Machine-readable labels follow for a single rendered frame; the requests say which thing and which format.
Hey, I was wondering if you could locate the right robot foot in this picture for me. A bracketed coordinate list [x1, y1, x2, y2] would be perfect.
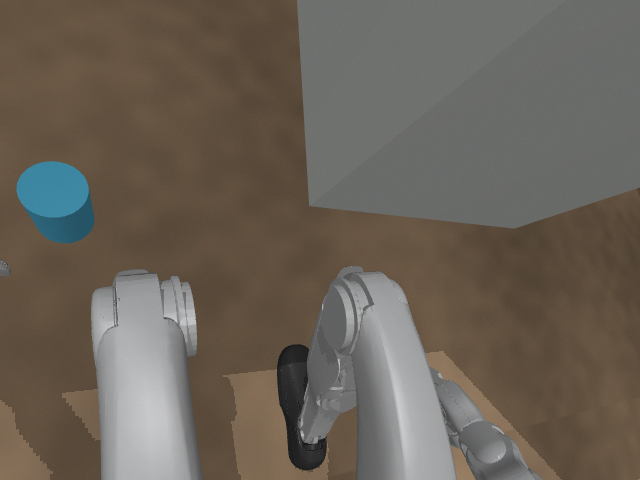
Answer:
[277, 344, 327, 470]

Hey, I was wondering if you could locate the right robot hand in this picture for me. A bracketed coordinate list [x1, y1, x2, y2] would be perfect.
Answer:
[429, 366, 486, 449]

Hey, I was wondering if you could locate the right robot arm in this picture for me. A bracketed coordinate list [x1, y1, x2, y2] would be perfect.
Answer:
[458, 421, 543, 480]

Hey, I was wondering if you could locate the can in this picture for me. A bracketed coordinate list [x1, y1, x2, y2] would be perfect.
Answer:
[16, 161, 94, 243]

